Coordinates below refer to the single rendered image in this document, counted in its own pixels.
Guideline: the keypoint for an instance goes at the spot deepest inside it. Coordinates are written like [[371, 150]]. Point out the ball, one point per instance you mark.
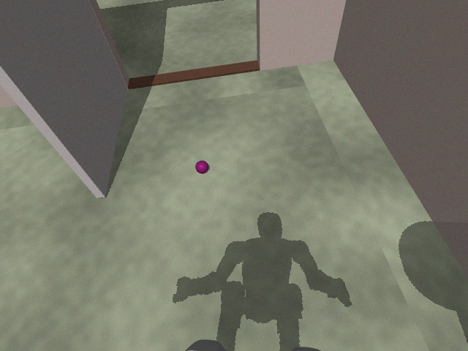
[[201, 167]]

